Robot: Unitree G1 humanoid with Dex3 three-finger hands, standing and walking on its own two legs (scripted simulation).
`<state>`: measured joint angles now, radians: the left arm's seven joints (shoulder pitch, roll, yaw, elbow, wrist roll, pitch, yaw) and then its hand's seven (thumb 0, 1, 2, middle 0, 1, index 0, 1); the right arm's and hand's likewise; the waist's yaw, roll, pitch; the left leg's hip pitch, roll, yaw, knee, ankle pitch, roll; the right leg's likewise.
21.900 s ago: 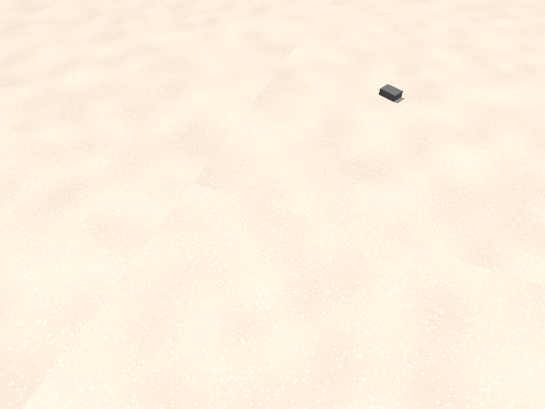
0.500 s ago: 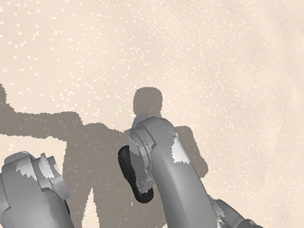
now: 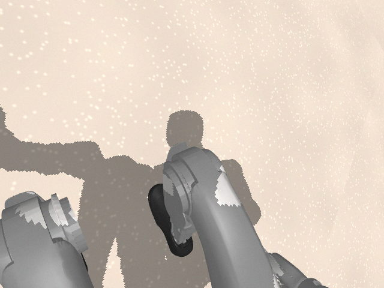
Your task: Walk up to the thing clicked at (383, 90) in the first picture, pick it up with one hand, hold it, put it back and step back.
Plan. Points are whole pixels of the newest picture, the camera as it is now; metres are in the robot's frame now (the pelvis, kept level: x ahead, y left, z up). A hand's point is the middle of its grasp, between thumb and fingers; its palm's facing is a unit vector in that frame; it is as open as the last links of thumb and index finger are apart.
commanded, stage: settle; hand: left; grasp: from above
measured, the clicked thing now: out of the picture +0.44 +0.32 -0.29
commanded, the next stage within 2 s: lift in 0.82 s
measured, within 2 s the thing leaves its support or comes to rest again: leaves its support in 0.18 s
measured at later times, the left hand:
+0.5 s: hand out of the picture +0.44 +0.34 -0.19, palm faces -0.41 -0.12 -0.90, open 11.0 cm
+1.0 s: hand out of the picture +0.43 +0.33 -0.13, palm faces -0.44 -0.10 -0.89, open 11.0 cm
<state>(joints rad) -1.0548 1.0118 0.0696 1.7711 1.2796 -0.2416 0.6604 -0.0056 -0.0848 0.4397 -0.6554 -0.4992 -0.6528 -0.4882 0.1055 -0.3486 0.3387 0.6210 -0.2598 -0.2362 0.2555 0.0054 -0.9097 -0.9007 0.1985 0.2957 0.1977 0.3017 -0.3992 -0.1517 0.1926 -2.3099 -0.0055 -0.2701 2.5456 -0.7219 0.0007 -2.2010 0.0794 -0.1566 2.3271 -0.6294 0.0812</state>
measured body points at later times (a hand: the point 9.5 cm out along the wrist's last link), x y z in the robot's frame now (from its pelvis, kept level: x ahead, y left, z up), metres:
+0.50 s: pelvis +0.01 +0.00 +0.01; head +0.24 +0.12 +0.37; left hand +0.46 +0.34 -0.14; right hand +0.07 -0.26 -0.06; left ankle +0.07 +0.12 -0.28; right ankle +0.13 -0.13 -0.28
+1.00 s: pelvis +0.00 -0.01 +0.03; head +0.23 +0.08 +0.40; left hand +0.45 +0.34 -0.08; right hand +0.09 -0.27 -0.08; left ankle +0.07 +0.12 -0.28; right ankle +0.13 -0.13 -0.28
